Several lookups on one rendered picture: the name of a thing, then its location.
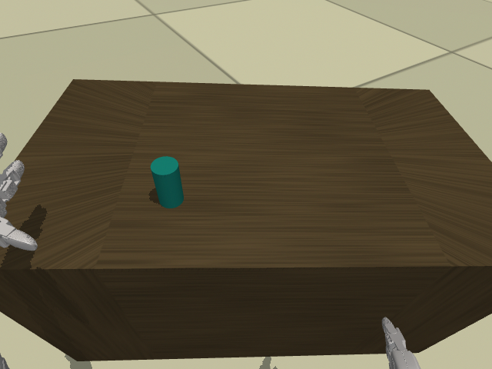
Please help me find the left robot hand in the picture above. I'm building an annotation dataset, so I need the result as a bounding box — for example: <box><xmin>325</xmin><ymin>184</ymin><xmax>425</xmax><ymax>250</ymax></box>
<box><xmin>0</xmin><ymin>133</ymin><xmax>38</xmax><ymax>251</ymax></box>

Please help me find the right robot hand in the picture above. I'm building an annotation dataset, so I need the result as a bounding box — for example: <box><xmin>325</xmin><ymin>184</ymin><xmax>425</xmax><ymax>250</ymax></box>
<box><xmin>382</xmin><ymin>317</ymin><xmax>421</xmax><ymax>369</ymax></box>

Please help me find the can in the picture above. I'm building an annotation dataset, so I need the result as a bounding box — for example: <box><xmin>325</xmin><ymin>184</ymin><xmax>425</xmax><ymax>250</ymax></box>
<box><xmin>151</xmin><ymin>156</ymin><xmax>184</xmax><ymax>208</ymax></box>

